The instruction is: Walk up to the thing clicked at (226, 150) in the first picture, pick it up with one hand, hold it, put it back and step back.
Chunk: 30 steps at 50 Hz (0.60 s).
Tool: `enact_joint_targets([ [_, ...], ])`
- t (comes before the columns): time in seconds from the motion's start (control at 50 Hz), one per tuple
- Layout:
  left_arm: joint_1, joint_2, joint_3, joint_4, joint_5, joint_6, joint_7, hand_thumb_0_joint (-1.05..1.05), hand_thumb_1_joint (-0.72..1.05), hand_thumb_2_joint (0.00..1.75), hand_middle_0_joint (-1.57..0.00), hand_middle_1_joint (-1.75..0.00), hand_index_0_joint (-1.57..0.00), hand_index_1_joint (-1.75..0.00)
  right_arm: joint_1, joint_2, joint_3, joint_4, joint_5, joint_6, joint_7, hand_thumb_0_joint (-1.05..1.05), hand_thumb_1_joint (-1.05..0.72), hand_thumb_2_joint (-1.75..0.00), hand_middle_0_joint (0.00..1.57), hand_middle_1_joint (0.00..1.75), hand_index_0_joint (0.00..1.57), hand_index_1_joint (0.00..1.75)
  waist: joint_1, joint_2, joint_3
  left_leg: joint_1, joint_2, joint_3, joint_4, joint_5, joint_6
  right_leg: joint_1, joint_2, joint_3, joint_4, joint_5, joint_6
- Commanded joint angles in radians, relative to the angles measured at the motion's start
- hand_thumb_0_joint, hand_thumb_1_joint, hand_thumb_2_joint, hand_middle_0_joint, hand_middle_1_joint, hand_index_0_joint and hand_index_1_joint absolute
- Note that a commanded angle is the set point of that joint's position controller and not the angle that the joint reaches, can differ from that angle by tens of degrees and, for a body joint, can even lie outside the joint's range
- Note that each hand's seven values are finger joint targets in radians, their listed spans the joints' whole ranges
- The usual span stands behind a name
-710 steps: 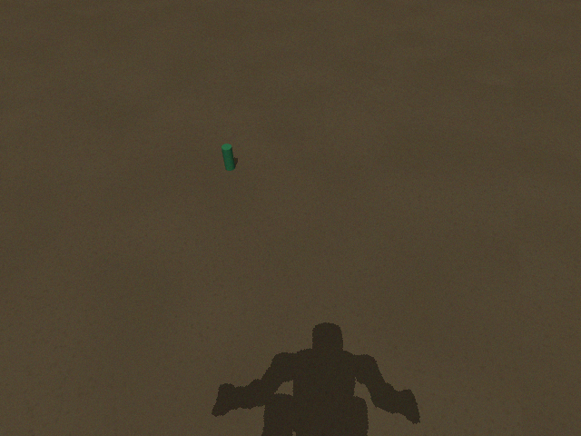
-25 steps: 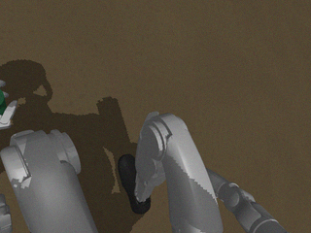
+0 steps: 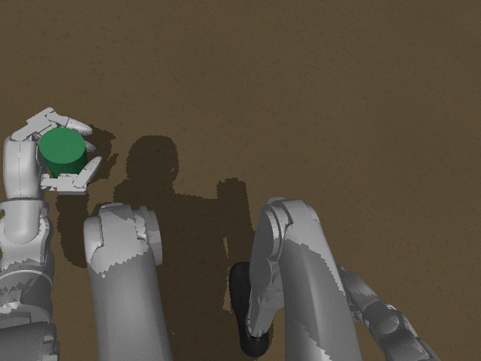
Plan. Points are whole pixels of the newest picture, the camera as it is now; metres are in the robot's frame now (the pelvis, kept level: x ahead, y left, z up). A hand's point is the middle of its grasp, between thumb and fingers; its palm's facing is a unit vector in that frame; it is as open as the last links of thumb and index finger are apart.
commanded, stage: settle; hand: left
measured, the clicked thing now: (68, 164) +0.39 +0.27 -0.11
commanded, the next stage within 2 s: lift in 1.00 s
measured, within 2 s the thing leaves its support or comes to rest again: neither
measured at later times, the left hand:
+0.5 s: hand (71, 139) +0.39 +0.25 -0.01, palm faces +0.13 -0.99 -0.05, open 7.5 cm
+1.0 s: hand (67, 125) +0.39 +0.25 +0.03, palm faces +0.16 -0.99 -0.02, open 7.5 cm
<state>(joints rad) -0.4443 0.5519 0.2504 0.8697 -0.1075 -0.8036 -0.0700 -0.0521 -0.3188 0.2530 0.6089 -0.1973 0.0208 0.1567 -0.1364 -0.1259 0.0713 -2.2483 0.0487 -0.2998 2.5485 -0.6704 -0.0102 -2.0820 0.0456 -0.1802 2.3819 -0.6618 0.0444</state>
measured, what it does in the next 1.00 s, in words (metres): rises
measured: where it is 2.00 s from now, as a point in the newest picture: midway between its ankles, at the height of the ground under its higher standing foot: (194, 337)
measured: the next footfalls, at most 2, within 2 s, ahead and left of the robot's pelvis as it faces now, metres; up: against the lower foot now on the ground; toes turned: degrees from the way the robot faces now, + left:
none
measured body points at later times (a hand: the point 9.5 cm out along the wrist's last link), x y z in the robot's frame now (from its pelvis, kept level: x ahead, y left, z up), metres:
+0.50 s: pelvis +0.01 -0.02 +0.03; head +0.20 +0.07 +0.43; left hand +0.38 +0.30 +0.00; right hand +0.20 -0.26 -0.08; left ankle +0.09 +0.13 -0.27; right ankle +0.13 -0.13 -0.27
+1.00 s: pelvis +0.02 -0.02 +0.06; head +0.20 +0.06 +0.46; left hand +0.38 +0.30 +0.04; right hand +0.22 -0.26 -0.06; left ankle +0.09 +0.13 -0.27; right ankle +0.13 -0.13 -0.27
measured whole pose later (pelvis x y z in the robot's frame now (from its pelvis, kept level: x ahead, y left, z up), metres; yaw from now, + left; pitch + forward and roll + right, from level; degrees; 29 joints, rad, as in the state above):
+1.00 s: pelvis +0.02 -0.02 +0.06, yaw +7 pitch +30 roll -5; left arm -0.48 0.35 0.32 0.73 -0.18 -0.59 -0.28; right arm 0.05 -0.29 0.03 0.66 -0.06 0.01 0.06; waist -0.07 -0.02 -0.11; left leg -2.17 0.06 -0.13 2.31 -0.67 -0.03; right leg -2.09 0.00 -0.06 2.27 -0.71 0.01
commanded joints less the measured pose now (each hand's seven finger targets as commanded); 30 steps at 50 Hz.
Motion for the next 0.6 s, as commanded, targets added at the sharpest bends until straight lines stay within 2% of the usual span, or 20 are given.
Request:
enact_joint_targets([
  [0.0,-0.261,0.106,0.043,-0.278,-0.020,-0.024,-0.017,0.00,0.51,1.29,-1.35,-1.42,-1.35,-1.44,0.055,-0.278,-0.155,-0.052,0.031,0.005,-0.032,0.00,-0.88,-0.90,0.20,0.30,0.20,0.30,-0.023,0.404,-0.580,0.423,0.001,0.114,-0.383,-0.039,0.006,0.153,0.039,-0.062,-0.211,0.105,-0.082],
  [0.02,-0.274,0.103,0.026,-0.310,-0.024,-0.014,-0.026,0.00,0.48,1.28,-1.35,-1.41,-1.34,-1.43,0.054,-0.269,-0.162,-0.051,0.038,0.007,-0.034,0.00,-0.88,-0.90,0.20,0.30,0.20,0.30,-0.014,0.415,-0.599,0.419,-0.002,0.128,-0.382,-0.043,0.009,0.158,0.040,-0.051,-0.220,0.094,-0.085],
  [0.04,-0.266,0.070,0.015,-0.307,-0.034,-0.002,-0.037,0.00,0.48,1.27,-1.35,-1.41,-1.34,-1.43,0.058,-0.263,-0.170,-0.055,0.046,0.005,-0.036,0.00,-0.88,-0.90,0.20,0.30,0.20,0.30,-0.015,0.400,-0.607,0.421,-0.005,0.137,-0.382,-0.031,0.011,0.161,0.038,-0.045,-0.225,0.103,-0.084],
  [0.14,-0.288,0.069,0.038,-0.354,-0.055,0.039,-0.071,0.00,0.43,1.24,-1.33,-1.38,-1.32,-1.40,0.096,-0.242,-0.204,-0.039,0.074,0.010,-0.052,0.00,-0.88,-0.90,0.20,0.30,0.20,0.30,0.001,0.373,-0.672,0.426,-0.011,0.165,-0.387,-0.004,0.017,0.177,0.032,-0.018,-0.246,0.105,-0.086],
  [0.2,-0.269,0.055,0.053,-0.353,-0.070,0.059,-0.096,0.00,0.42,1.23,-1.32,-1.37,-1.31,-1.39,0.111,-0.229,-0.217,-0.033,0.088,0.012,-0.059,0.00,-0.88,-0.90,0.20,0.30,0.20,0.30,0.009,0.329,-0.690,0.402,-0.017,0.180,-0.390,0.009,0.025,0.205,0.026,-0.005,-0.262,0.104,-0.082],
  [0.24,-0.238,0.068,0.070,-0.338,-0.077,0.074,-0.116,0.00,0.40,1.22,-1.33,-1.37,-1.31,-1.39,0.114,-0.223,-0.227,-0.029,0.095,0.015,-0.065,0.00,-0.88,-0.90,0.20,0.30,0.20,0.30,0.026,0.317,-0.700,0.410,-0.016,0.189,-0.402,-0.002,0.025,0.202,0.025,0.005,-0.274,0.080,-0.084],
  [0.26,-0.275,0.056,0.060,-0.373,-0.084,0.075,-0.127,0.00,0.41,1.22,-1.33,-1.37,-1.32,-1.38,0.121,-0.223,-0.232,-0.030,0.099,0.015,-0.067,0.00,-0.88,-0.90,0.20,0.30,0.20,0.30,0.017,0.318,-0.708,0.406,-0.019,0.194,-0.405,-0.004,0.026,0.213,0.022,0.008,-0.282,0.078,-0.082],
  [0.3,-0.263,0.057,0.075,-0.383,-0.093,0.086,-0.141,0.00,0.39,1.21,-1.32,-1.36,-1.31,-1.38,0.126,-0.216,-0.241,-0.027,0.107,0.010,-0.072,0.00,-0.89,-0.90,0.20,0.30,0.20,0.30,0.036,0.304,-0.739,0.418,-0.019,0.206,-0.409,0.029,0.027,0.242,0.018,0.021,-0.289,0.099,-0.081],
  [0.32,-0.235,0.064,0.090,-0.349,-0.096,0.095,-0.150,0.00,0.40,1.20,-1.33,-1.36,-1.31,-1.38,0.128,-0.210,-0.240,-0.026,0.112,0.010,-0.075,0.00,-0.89,-0.90,0.20,0.30,0.20,0.30,0.037,0.287,-0.732,0.407,-0.018,0.208,-0.405,0.029,0.029,0.240,0.016,0.027,-0.299,0.096,-0.079],
  [0.36,-0.264,0.055,0.094,-0.405,-0.107,0.098,-0.163,0.00,0.39,1.21,-1.32,-1.36,-1.31,-1.38,0.144,-0.205,-0.249,-0.028,0.115,0.007,-0.079,0.00,-0.89,-0.90,0.20,0.30,0.20,0.30,0.038,0.277,-0.770,0.410,-0.017,0.215,-0.405,0.071,0.031,0.292,0.011,0.038,-0.306,0.137,-0.075],
  [0.38,-0.226,0.041,0.098,-0.361,-0.109,0.107,-0.170,0.00,0.39,1.20,-1.33,-1.36,-1.31,-1.38,0.147,-0.202,-0.250,-0.021,0.120,0.007,-0.082,0.00,-0.89,-0.90,0.20,0.30,0.20,0.30,0.043,0.268,-0.770,0.426,-0.017,0.218,-0.408,0.087,0.031,0.282,0.009,0.039,-0.303,0.149,-0.076],
  [0.42,-0.248,0.044,0.102,-0.398,-0.113,0.113,-0.179,0.00,0.39,1.21,-1.33,-1.37,-1.32,-1.39,0.151,-0.191,-0.250,-0.031,0.121,0.006,-0.084,0.00,-0.89,-0.90,0.20,0.30,0.20,0.30,0.046,0.277,-0.790,0.433,-0.016,0.223,-0.412,0.092,0.031,0.294,0.007,0.048,-0.316,0.151,-0.076],
  [0.46,-0.278,0.047,0.103,-0.441,-0.111,0.117,-0.186,0.00,0.39,1.21,-1.34,-1.36,-1.32,-1.38,0.158,-0.201,-0.272,-0.025,0.123,0.002,-0.091,0.00,-0.89,-0.90,0.20,0.30,0.20,0.30,0.048,0.279,-0.810,0.452,-0.015,0.227,-0.422,0.101,0.031,0.298,0.005,0.052,-0.324,0.156,-0.077],
  [0.5,-0.201,0.031,0.122,-0.351,-0.112,0.134,-0.188,0.00,0.41,1.22,-1.34,-1.37,-1.33,-1.39,0.156,-0.183,-0.266,-0.028,0.128,-0.001,-0.092,0.00,-0.89,-0.90,0.20,0.30,0.20,0.30,0.054,0.243,-0.786,0.432,-0.015,0.232,-0.426,0.084,0.034,0.303,0.005,0.062,-0.341,0.133,-0.073],
  [0.52,-0.274,0.020,0.106,-0.417,-0.120,0.125,-0.192,0.00,0.41,1.24,-1.35,-1.38,-1.34,-1.40,0.152,-0.191,-0.276,-0.029,0.129,-0.005,-0.095,0.00,-0.89,-0.90,0.20,0.30,0.20,0.30,0.045,0.248,-0.775,0.420,-0.016,0.233,-0.432,0.068,0.036,0.298,0.002,0.062,-0.349,0.116,-0.074],
  [0.54,-0.281,0.028,0.124,-0.433,-0.126,0.122,-0.192,0.00,0.39,1.24,-1.36,-1.40,-1.35,-1.42,0.166,-0.187,-0.279,-0.024,0.130,-0.008,-0.096,0.00,-0.89,-0.90,0.20,0.30,0.20,0.30,0.051,0.245,-0.807,0.434,-0.014,0.234,-0.429,0.088,0.035,0.324,0.001,0.069,-0.352,0.136,-0.072],
  [0.58,-0.253,0.025,0.121,-0.409,-0.117,0.129,-0.198,0.00,0.40,1.23,-1.37,-1.39,-1.36,-1.41,0.169,-0.187,-0.284,-0.020,0.131,-0.012,-0.098,0.00,-0.89,-0.90,0.20,0.30,0.20,0.30,0.056,0.245,-0.812,0.455,-0.015,0.236,-0.439,0.099,0.035,0.319,0.000,0.067,-0.352,0.140,-0.075],
])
